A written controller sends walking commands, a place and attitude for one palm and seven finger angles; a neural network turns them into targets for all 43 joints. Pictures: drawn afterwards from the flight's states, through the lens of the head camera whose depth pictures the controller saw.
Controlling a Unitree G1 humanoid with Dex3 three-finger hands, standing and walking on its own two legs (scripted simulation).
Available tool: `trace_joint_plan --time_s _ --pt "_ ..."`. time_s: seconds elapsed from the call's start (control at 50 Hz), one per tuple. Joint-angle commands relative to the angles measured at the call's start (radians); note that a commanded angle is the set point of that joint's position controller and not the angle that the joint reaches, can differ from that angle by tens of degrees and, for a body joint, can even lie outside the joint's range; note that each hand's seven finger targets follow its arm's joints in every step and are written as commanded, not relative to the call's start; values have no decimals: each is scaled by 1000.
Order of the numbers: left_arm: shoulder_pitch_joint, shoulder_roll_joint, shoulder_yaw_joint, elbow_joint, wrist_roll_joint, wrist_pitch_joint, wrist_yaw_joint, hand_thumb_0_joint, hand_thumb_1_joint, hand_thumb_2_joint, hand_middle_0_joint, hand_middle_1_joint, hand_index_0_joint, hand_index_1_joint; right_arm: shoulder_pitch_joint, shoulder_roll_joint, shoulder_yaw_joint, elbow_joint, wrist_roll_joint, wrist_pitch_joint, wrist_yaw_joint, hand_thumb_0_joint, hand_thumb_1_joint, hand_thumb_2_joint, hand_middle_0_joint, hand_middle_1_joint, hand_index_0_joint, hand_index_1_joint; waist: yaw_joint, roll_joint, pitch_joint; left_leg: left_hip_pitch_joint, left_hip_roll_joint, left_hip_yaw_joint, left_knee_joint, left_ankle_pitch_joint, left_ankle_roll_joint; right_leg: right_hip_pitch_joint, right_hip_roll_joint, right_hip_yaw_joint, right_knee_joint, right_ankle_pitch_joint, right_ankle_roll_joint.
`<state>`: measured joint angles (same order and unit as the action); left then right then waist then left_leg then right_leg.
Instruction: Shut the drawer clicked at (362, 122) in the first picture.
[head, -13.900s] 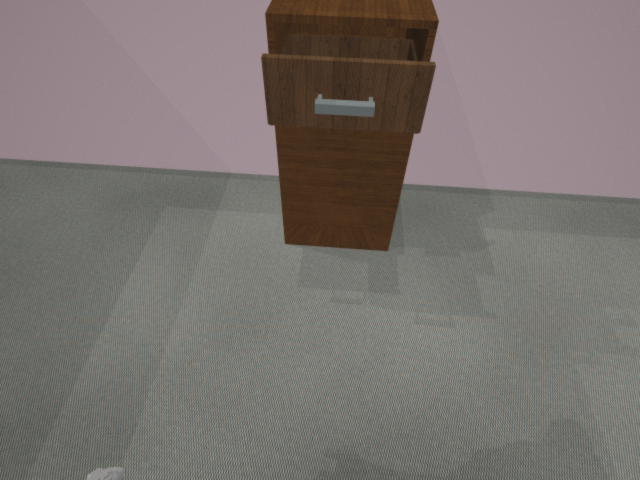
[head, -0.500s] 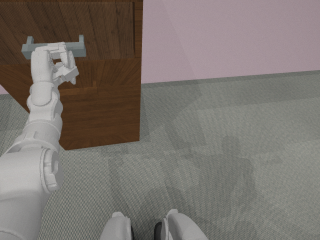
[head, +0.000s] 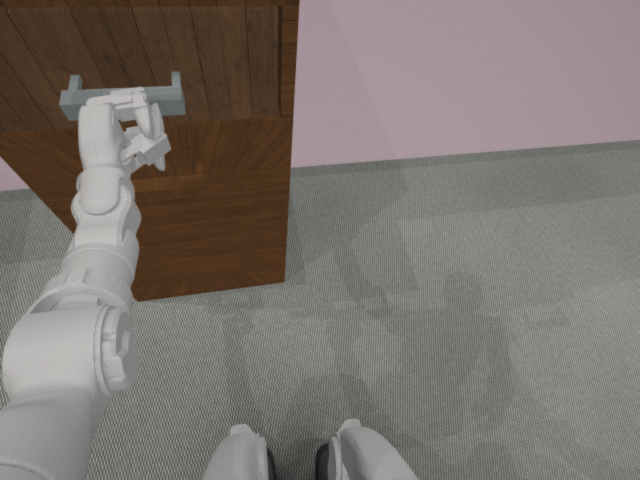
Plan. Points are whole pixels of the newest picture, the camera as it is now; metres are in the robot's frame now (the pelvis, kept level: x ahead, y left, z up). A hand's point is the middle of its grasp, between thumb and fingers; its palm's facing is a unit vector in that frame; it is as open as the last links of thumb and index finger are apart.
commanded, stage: pull the fist back off the drawer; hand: left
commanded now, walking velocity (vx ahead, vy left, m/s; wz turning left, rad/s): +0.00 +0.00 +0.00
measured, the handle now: (126, 91) +0.59 +0.20 +0.08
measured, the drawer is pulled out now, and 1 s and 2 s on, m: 0.00 0.00 0.00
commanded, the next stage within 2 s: draw the hand back to the body in 0.22 s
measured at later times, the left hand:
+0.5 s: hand (148, 155) +0.48 +0.16 +0.10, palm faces +0.10 -0.99 -0.02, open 3.2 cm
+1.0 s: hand (71, 247) +0.33 +0.18 +0.16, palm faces +0.21 -0.95 -0.23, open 3.2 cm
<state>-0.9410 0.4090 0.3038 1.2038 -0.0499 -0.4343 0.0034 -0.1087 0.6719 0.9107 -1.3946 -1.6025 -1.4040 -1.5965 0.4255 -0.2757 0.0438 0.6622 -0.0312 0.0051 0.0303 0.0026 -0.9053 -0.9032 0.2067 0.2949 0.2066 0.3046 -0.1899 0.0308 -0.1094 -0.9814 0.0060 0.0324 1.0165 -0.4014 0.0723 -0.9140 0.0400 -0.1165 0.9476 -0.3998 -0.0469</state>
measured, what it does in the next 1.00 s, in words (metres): rises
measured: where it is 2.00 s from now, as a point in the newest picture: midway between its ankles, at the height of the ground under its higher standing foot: outside the picture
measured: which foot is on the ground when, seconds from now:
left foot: down 0.00-1.00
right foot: down 0.00-1.00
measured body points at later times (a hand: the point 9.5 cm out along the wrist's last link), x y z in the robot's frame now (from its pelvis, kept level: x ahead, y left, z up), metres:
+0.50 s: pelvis +0.05 +0.00 +0.02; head +0.13 +0.00 +0.47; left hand +0.46 +0.21 +0.10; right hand +0.10 -0.26 -0.09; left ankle +0.04 +0.07 -0.67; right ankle +0.03 -0.10 -0.67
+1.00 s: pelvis +0.04 -0.02 +0.06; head +0.04 -0.04 +0.51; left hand +0.31 +0.23 +0.17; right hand +0.24 -0.25 -0.02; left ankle +0.04 +0.07 -0.67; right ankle +0.03 -0.10 -0.67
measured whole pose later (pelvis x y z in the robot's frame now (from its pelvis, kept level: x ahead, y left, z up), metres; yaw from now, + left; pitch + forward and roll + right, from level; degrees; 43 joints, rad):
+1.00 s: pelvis +0.04 -0.02 +0.06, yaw +1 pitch +1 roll +0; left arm 0.07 0.30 0.12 0.07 -0.11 -0.07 0.05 0.01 0.89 0.90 -1.40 -1.60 -1.40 -1.60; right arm 0.18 -0.25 0.05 0.56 0.05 0.00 -0.07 0.01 -0.91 -0.90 0.20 0.29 0.20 0.30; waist 0.01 0.05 -0.04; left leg -0.28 -0.02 0.05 0.56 -0.30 0.04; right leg -0.24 0.05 -0.07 0.53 -0.31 -0.06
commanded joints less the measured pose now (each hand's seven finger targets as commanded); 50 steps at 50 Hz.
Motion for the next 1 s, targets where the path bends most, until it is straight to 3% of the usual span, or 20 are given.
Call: trace_joint_plan --time_s 0.0,0.06,0.12,0.16,0.24,0.3,0.32,0.36,0.4,0.46,0.48,0.52,0.6,0.64,0.8,0.82,0.84,0.86,0.92,0.98 --pt "-451 147 13 -239 -19 -60 26 0 900 900 -1400 -1600 -1400 -1600 129 -187 -77 -70 3 -4 -3 0 -900 -900 200 300 200 300 -16 78 -406 459 23 -150 -170 102 -40 66 8 78 -141 50 20" --pt "-314 142 35 -292 -26 -72 27 0 900 900 -1400 -1600 -1400 -1600 113 -174 -80 -98 7 11 1 0 -900 -900 200 300 200 300 35 62 -444 474 16 -120 -171 206 -41 160 12 80 -143 119 16" --pt "-217 121 26 -367 -30 -83 24 0 900 900 -1400 -1600 -1400 -1600 99 -163 -85 -112 13 30 7 0 -900 -900 200 300 200 300 58 74 -450 525 21 -109 -169 321 -49 188 15 76 -133 211 14" --pt "-224 73 -14 -407 -37 -85 22 0 900 900 -1400 -1600 -1400 -1600 79 -153 -85 -116 19 38 8 0 -900 -900 200 300 200 300 44 64 -410 528 23 -106 -169 326 -49 182 16 77 -140 221 17" --pt "-195 82 4 -427 -42 -85 27 0 900 900 -1400 -1600 -1400 -1600 71 -153 -92 -106 24 45 1 0 -900 -900 200 300 200 300 51 52 -388 533 21 -102 -168 366 -51 200 15 83 -138 263 19" --pt "-200 41 -35 -469 -44 -88 21 0 900 900 -1400 -1600 -1400 -1600 64 -146 -95 -98 26 46 -1 0 -900 -900 200 300 200 300 44 75 -426 593 27 -110 -155 447 -57 185 12 82 -128 304 20" --pt "-141 52 -18 -525 -54 -87 17 0 900 900 -1400 -1600 -1400 -1600 58 -145 -100 -108 27 46 1 0 -900 -900 200 300 200 300 75 111 -468 631 27 -107 -156 500 -63 214 14 83 -127 326 17" --pt "9 63 -5 -624 -74 -66 3 0 900 900 -1400 -1600 -1400 -1600 40 -143 -101 -138 37 46 2 0 -900 -900 200 300 200 300 111 98 -523 676 30 -102 -169 603 -69 298 16 81 -137 395 17" --pt "104 28 -36 -714 -95 -30 -16 0 900 900 -1400 -1600 -1400 -1600 22 -132 -99 -159 51 44 0 0 -900 -900 200 300 200 300 117 81 -511 690 33 -92 -184 668 -65 348 16 84 -155 455 23" --pt "254 5 -51 -818 -130 38 -34 0 900 900 -1400 -1600 -1400 -1600 -18 -123 -96 -186 70 34 -9 0 -900 -900 200 300 200 300 132 14 -420 639 27 -69 -228 623 -50 439 13 86 -199 499 29" --pt "296 34 -27 -859 -138 55 -36 0 900 900 -1400 -1600 -1400 -1600 -29 -126 -96 -197 73 29 -15 0 -900 -900 200 300 200 300 145 15 -409 636 25 -65 -239 617 -47 467 10 90 -206 508 26" --pt "339 3 -51 -922 -151 88 -41 0 900 900 -1400 -1600 -1400 -1600 -59 -117 -90 -205 79 17 -23 0 -900 -900 200 300 200 300 136 -10 -356 625 18 -52 -266 557 -39 496 5 91 -236 519 33" --pt "386 -4 -72 -1069 -160 114 -57 0 900 900 -1400 -1600 -1400 -1600 -106 -107 -84 -208 83 -15 -41 0 -900 -900 200 300 200 300 134 47 -327 688 15 -55 -297 540 -40 514 -2 93 -268 503 30" --pt "451 -34 -97 -1102 -175 132 -74 0 900 900 -1400 -1600 -1400 -1600 -135 -106 -79 -215 86 -35 -46 0 -900 -900 200 300 200 300 138 36 -303 695 12 -58 -315 488 -41 519 -5 90 -289 471 29" --pt "614 2 -60 -1238 -211 223 -122 0 900 900 -1400 -1600 -1400 -1600 -241 -99 -55 -253 95 -87 -71 0 -900 -900 200 300 200 300 176 14 -218 700 -7 -56 -391 362 -31 601 -19 93 -354 418 24" --pt "671 106 -76 -1305 -103 242 -41 0 900 900 -1400 -1600 -1400 -1600 -287 -90 -61 -257 89 -69 -80 0 -900 -900 200 300 200 300 205 2 -197 732 -2 -52 -442 323 -30 652 -49 147 -421 380 21" --pt "708 35 -116 -1327 -95 263 -3 0 900 900 -1400 -1600 -1400 -1600 -298 -77 -53 -266 88 -64 -88 0 -900 -900 200 300 200 300 186 -13 -150 732 -2 -44 -465 296 -28 667 -56 144 -449 367 26" --pt "732 29 -128 -1333 -82 279 24 0 900 900 -1400 -1600 -1400 -1600 -311 -80 -47 -260 86 -59 -92 0 -900 -900 200 300 200 300 189 -2 -108 738 3 -48 -490 279 -29 673 -58 143 -470 346 24" --pt "747 62 -91 -1348 -61 306 70 0 900 900 -1400 -1600 -1400 -1600 -330 -79 -39 -246 82 -46 -103 0 -900 -900 200 300 200 300 189 -45 -46 772 1 -43 -543 249 -23 707 -56 152 -535 306 28" --pt "802 76 -75 -1429 -47 311 90 0 900 900 -1400 -1600 -1400 -1600 -347 -76 -34 -240 72 -53 -106 0 -900 -900 200 300 200 300 201 23 -55 846 0 -43 -581 287 -22 757 -55 145 -567 329 22"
